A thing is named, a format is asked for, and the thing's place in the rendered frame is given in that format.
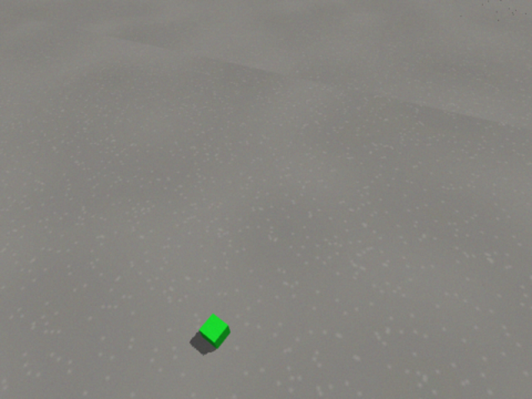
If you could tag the cube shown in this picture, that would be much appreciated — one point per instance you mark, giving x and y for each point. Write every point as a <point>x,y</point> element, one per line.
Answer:
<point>215,331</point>

